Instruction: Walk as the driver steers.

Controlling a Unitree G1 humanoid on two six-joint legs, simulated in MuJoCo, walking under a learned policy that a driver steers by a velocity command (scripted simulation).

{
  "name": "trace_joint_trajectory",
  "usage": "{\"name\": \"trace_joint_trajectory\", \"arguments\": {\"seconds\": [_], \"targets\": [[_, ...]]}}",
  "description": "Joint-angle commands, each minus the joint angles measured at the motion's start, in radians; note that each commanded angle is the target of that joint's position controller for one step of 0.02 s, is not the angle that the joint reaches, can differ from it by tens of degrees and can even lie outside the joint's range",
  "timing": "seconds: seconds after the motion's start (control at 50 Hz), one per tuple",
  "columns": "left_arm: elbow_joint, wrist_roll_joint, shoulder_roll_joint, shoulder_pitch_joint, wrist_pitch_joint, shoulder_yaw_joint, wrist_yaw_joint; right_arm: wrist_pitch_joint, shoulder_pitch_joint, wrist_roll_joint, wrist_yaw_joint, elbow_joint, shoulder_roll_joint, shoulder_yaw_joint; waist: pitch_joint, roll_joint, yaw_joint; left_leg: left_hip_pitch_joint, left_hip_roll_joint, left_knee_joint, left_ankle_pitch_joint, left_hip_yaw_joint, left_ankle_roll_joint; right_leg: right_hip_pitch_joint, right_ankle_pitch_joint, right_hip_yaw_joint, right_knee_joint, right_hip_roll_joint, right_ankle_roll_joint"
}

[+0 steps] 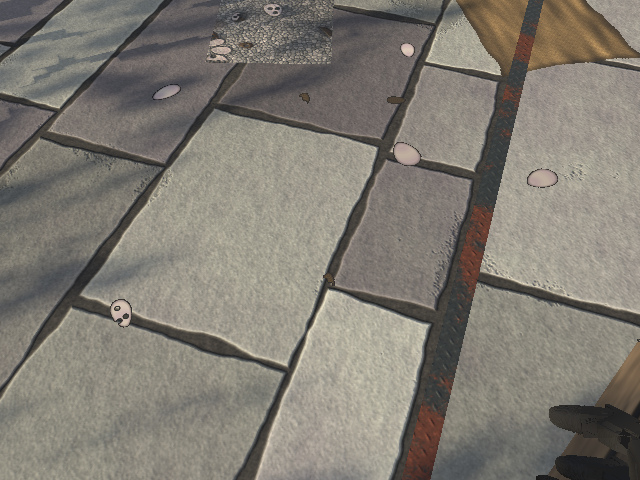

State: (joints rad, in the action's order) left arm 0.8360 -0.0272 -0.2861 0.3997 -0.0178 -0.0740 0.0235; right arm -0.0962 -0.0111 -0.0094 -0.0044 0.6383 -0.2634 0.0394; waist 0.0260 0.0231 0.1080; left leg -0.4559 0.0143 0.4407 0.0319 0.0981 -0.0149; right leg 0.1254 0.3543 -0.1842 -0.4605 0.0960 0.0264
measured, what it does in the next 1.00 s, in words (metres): walks ahead, turning right: right foot, then left foot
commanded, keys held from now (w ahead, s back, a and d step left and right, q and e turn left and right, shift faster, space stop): e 0.62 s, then no key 0.20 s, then w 0.18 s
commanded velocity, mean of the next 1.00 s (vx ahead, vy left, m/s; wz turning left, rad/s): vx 0.08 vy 0.00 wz -0.45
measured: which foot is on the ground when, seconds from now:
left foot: down 0.00-0.44, up 0.46-0.86, down 0.88-1.00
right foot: down 0.00-0.02, up 0.04-0.42, down 0.44-0.90, up 0.92-1.00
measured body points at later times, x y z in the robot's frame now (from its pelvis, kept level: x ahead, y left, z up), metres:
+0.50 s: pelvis +0.07 -0.02 +0.00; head +0.10 -0.06 +0.44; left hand +0.31 +0.21 -0.08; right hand +0.12 -0.34 -0.12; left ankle +0.12 +0.12 -0.70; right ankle +0.07 -0.12 -0.74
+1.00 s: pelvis +0.11 -0.02 +0.01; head +0.13 -0.01 +0.45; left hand +0.38 +0.14 -0.09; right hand +0.07 -0.31 -0.10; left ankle +0.15 +0.10 -0.73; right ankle +0.05 -0.12 -0.69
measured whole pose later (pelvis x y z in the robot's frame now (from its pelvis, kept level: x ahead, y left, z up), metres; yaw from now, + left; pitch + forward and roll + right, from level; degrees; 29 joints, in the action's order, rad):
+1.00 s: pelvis +0.11 -0.02 +0.01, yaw -28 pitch +1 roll +0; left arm 0.67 -0.01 -0.29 0.20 0.01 -0.04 0.01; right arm -0.03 -0.25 -0.01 0.00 0.80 -0.26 0.05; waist -0.02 -0.03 -0.03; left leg -0.22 -0.01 0.48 -0.29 0.02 0.02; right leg 0.43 0.45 -0.06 -0.89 0.06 0.01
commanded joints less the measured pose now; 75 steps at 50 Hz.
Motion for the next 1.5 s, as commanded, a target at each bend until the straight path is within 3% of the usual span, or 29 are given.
{"name": "trace_joint_trajectory", "arguments": {"seconds": [0.02, 0.04, 0.08, 0.14, 0.22, 0.32, 0.42, 0.44, 0.46, 0.48, 0.52, 0.54, 0.68, 0.82, 0.86, 0.88, 0.92, 0.96, 1.0, 1.1, 1.16, 1.22, 1.24, 1.26, 1.28, 1.3, 1.32, 1.4, 1.5], "targets": [[-0.131, 0.027, -0.060, -0.091, -0.012, -0.008, 0.009, -0.006, -0.235, -0.028, 0.025, -0.024, -0.217, 0.070, -0.251, 0.056, -0.170, 0.547, -0.268, -0.004, 0.431, 0.182, 0.114, 0.261, -0.086, -0.056, -0.377, -0.055, -0.002], [-0.123, 0.017, -0.027, 0.123, -0.014, 0.007, 0.004, 0.018, -0.238, -0.028, 0.021, -0.026, -0.226, 0.068, -0.385, 0.286, -0.086, 0.726, -0.494, 0.034, 0.553, 0.445, 0.287, 0.443, 0.427, 0.012, -0.602, 0.020, -0.039], [-0.107, -0.001, -0.167, 0.034, 0.017, -0.029, 0.012, 0.045, -0.174, 0.001, 0.017, -0.037, -0.115, 0.046, -0.241, 0.127, -0.116, 0.555, -0.398, -0.047, 0.158, 0.363, 0.254, 0.545, 0.270, 0.064, -0.765, -0.090, -0.085], [-0.134, 0.009, -0.143, -0.031, 0.068, -0.037, 0.023, 0.062, -0.054, -0.018, 0.017, -0.025, -0.119, 0.041, -0.101, 0.118, -0.076, 0.257, -0.287, -0.143, 0.027, 0.143, 0.229, 0.458, 0.125, 0.111, -0.753, -0.138, -0.119], [-0.180, 0.014, -0.090, -0.084, 0.071, -0.025, 0.013, 0.060, -0.051, -0.016, 0.028, 0.003, -0.131, 0.051, -0.104, 0.117, -0.084, 0.236, -0.282, -0.179, 0.055, 0.019, 0.259, 0.407, 0.028, 0.145, -0.591, -0.159, -0.116], [-0.228, 0.015, -0.100, -0.163, 0.071, -0.018, -0.019, 0.078, -0.050, 0.000, 0.027, 0.023, -0.180, 0.068, -0.127, 0.105, -0.104, 0.253, -0.317, -0.169, 0.052, -0.054, 0.257, 0.293, -0.041, 0.188, -0.381, -0.166, -0.085], [-0.238, 0.018, -0.127, -0.142, 0.077, -0.036, -0.038, 0.091, -0.076, 0.037, 0.020, 0.060, -0.197, 0.075, -0.115, 0.089, -0.075, 0.258, -0.302, -0.021, -0.053, -0.121, 0.154, 0.116, -0.164, 0.242, -0.063, -0.111, -0.001], [-0.233, 0.022, -0.170, -0.111, 0.076, -0.051, -0.029, 0.093, -0.132, 0.030, 0.017, 0.086, -0.162, 0.068, -0.114, 0.003, -0.075, 0.176, -0.251, 0.098, -0.163, -0.182, 0.077, 0.008, -0.307, 0.166, 0.035, -0.137, 0.041], [-0.255, 0.024, -0.293, -0.093, 0.074, -0.077, -0.008, 0.092, -0.156, -0.021, 0.009, 0.061, -0.098, 0.048, -0.124, -0.315, -0.114, -0.079, -0.112, 0.423, -0.558, -0.289, -0.034, -0.149, -0.683, -0.184, 0.069, -0.400, 0.154], [-0.285, 0.054, -0.308, -0.109, 0.056, -0.073, -0.014, 0.090, -0.062, -0.021, 0.020, 0.022, -0.125, 0.054, -0.131, -0.316, -0.055, -0.224, -0.006, 0.627, -0.721, -0.140, -0.061, -0.081, -0.686, -0.344, 0.108, -0.497, 0.327], [-0.276, 0.047, -0.242, -0.161, 0.025, -0.056, -0.020, 0.097, -0.044, 0.012, 0.032, 0.030, -0.164, 0.071, -0.110, -0.164, -0.076, -0.239, -0.043, 0.712, -0.571, -0.047, -0.037, -0.041, -0.552, -0.196, 0.115, -0.387, 0.254], [-0.282, 0.029, -0.210, -0.205, 0.024, -0.047, -0.015, 0.102, -0.068, 0.005, 0.041, 0.054, -0.163, 0.074, -0.112, -0.128, -0.095, -0.234, -0.054, 0.692, -0.509, -0.036, -0.039, -0.035, -0.505, -0.158, 0.109, -0.349, 0.209], [-0.297, 0.027, -0.180, -0.230, 0.039, -0.030, 0.010, 0.099, -0.084, 0.011, 0.032, 0.064, -0.123, 0.059, -0.145, -0.157, -0.100, -0.106, -0.024, 0.480, -0.363, -0.038, -0.077, -0.021, -0.495, -0.119, 0.089, -0.288, 0.195], [-0.274, 0.032, -0.170, -0.244, 0.049, -0.018, -0.009, 0.091, -0.089, 0.019, 0.008, 0.058, -0.128, 0.051, -0.104, -0.179, -0.081, 0.093, -0.023, 0.217, -0.388, -0.059, -0.048, 0.064, -0.417, -0.196, 0.061, -0.290, 0.203], [-0.262, 0.023, -0.127, -0.262, 0.048, 0.002, -0.010, 0.079, -0.149, 0.012, -0.004, 0.078, -0.096, 0.040, -0.119, -0.149, -0.127, 0.264, -0.013, -0.021, -0.226, -0.093, -0.016, 0.135, -0.126, -0.181, 0.064, -0.235, 0.151], [-0.245, 0.032, -0.100, -0.228, 0.042, 0.013, -0.011, 0.075, -0.170, -0.001, -0.004, 0.085, -0.110, 0.039, -0.120, -0.111, -0.123, 0.358, -0.051, -0.035, -0.204, -0.060, 0.007, 0.207, 0.045, -0.159, 0.045, -0.186, 0.103], [-0.275, 0.031, -0.077, -0.226, 0.023, 0.017, -0.012, 0.072, -0.279, -0.011, -0.001, 0.122, -0.255, 0.072, -0.072, 0.209, -0.114, 0.377, -0.310, -0.180, -0.585, 0.315, 0.206, 0.437, 0.206, 0.121, -0.269, 0.013, 0.002], [-0.286, 0.006, -0.183, -0.318, 0.002, -0.021, -0.004, 0.053, -0.256, -0.008, 0.010, 0.110, -0.221, 0.066, 0.071, 0.181, -0.162, 0.315, -0.378, -0.301, -0.771, 0.470, 0.274, 0.584, 0.171, 0.081, -0.529, -0.070, -0.023], [-0.259, 0.018, -0.148, -0.270, -0.005, -0.020, -0.013, 0.042, -0.242, 0.020, 0.024, 0.111, -0.183, 0.055, 0.061, 0.152, -0.142, 0.385, -0.320, -0.293, -0.676, 0.362, 0.230, 0.635, 0.068, 0.095, -0.565, -0.113, -0.035], [-0.258, 0.016, -0.034, -0.335, -0.047, 0.012, -0.040, 0.041, -0.279, 0.025, 0.026, 0.120, -0.174, 0.053, 0.013, 0.139, -0.178, 0.332, -0.204, -0.283, -0.366, 0.099, 0.184, 0.429, -0.101, 0.204, -0.284, -0.116, -0.050], [-0.262, 0.015, -0.049, -0.341, -0.050, 0.010, -0.047, 0.053, -0.314, 0.024, 0.015, 0.135, -0.200, 0.059, 0.013, 0.137, -0.183, 0.300, -0.220, -0.227, -0.191, 0.076, 0.198, 0.301, -0.108, 0.229, -0.145, -0.091, -0.048], [-0.221, 0.018, -0.092, -0.211, -0.042, -0.012, -0.042, 0.064, -0.294, 0.030, 0.014, 0.136, -0.185, 0.050, -0.040, 0.108, -0.104, 0.242, -0.208, -0.115, -0.087, 0.066, 0.142, 0.056, -0.261, 0.220, 0.012, -0.072, -0.012], [-0.215, 0.021, -0.120, -0.154, -0.038, -0.021, -0.031, 0.060, -0.294, 0.017, 0.012, 0.139, -0.140, 0.034, -0.082, 0.072, -0.073, 0.208, -0.161, -0.012, -0.079, 0.016, 0.092, -0.061, -0.319, 0.162, 0.042, -0.125, 0.010], [-0.220, 0.039, -0.208, -0.076, -0.031, -0.035, -0.017, 0.052, -0.308, -0.021, 0.010, 0.114, -0.067, 0.007, -0.183, -0.134, -0.065, 0.096, -0.071, 0.249, -0.323, -0.067, 0.018, -0.226, -0.593, -0.059, 0.035, -0.331, 0.069], [-0.199, 0.048, -0.246, -0.036, -0.019, -0.045, -0.021, 0.050, -0.350, -0.001, 0.023, 0.102, -0.056, 0.002, -0.237, -0.353, -0.069, -0.061, -0.004, 0.452, -0.622, -0.085, -0.029, -0.265, -0.541, -0.303, 0.120, -0.480, 0.217], [-0.195, 0.033, -0.186, -0.046, -0.021, -0.029, -0.029, 0.058, -0.339, 0.011, 0.027, 0.119, -0.154, 0.028, -0.184, -0.238, -0.058, -0.103, -0.038, 0.603, -0.678, -0.040, -0.042, -0.210, -0.470, -0.311, 0.143, -0.466, 0.239], [-0.194, 0.030, -0.154, -0.090, -0.027, -0.015, -0.033, 0.066, -0.314, 0.019, 0.025, 0.125, -0.172, 0.038, -0.129, -0.191, -0.072, -0.133, -0.058, 0.658, -0.635, -0.031, -0.036, -0.155, -0.475, -0.227, 0.141, -0.430, 0.218], [-0.184, 0.049, -0.072, -0.241, -0.039, 0.013, -0.033, 0.094, -0.302, 0.010, 0.035, 0.154, -0.096, 0.028, -0.079, -0.142, -0.143, 0.034, -0.102, 0.502, -0.424, -0.041, -0.050, 0.049, -0.641, 0.014, 0.174, -0.301, 0.175], [-0.139, 0.043, -0.096, -0.252, -0.023, 0.009, -0.025, 0.106, -0.240, 0.006, 0.039, 0.146, -0.090, 0.019, -0.110, -0.150, -0.128, 0.197, -0.072, 0.207, -0.316, -0.076, -0.060, 0.066, -0.621, 0.049, 0.150, -0.290, 0.195]]}}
